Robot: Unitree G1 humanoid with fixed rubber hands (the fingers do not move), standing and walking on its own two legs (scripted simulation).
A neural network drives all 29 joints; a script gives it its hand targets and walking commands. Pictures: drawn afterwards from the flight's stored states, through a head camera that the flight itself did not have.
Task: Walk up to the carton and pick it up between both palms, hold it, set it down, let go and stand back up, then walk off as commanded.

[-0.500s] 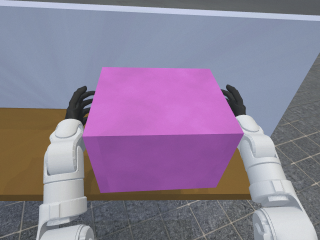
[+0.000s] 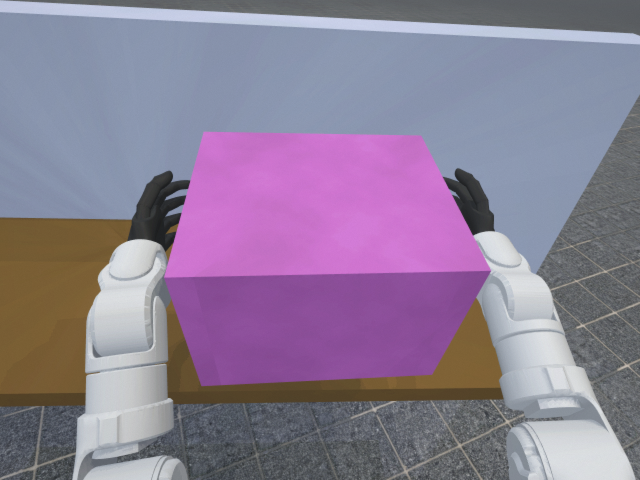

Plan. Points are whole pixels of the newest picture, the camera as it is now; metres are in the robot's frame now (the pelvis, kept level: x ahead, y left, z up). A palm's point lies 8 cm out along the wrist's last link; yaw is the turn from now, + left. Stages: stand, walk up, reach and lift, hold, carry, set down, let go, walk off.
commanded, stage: hold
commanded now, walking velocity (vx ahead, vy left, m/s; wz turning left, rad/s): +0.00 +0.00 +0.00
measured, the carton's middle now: (317, 253) +0.37 +0.00 +0.14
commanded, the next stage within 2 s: none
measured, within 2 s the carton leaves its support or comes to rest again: neither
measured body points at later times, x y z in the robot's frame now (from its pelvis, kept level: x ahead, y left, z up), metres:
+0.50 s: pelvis +0.00 +0.00 +0.00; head -0.04 +0.02 +0.45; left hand +0.36 +0.19 +0.18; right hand +0.37 -0.19 +0.18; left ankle +0.04 +0.11 -0.75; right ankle -0.02 -0.10 -0.75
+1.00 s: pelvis +0.00 +0.00 +0.00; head -0.04 +0.02 +0.45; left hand +0.36 +0.19 +0.18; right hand +0.37 -0.19 +0.18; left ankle +0.04 +0.11 -0.75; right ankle -0.02 -0.10 -0.75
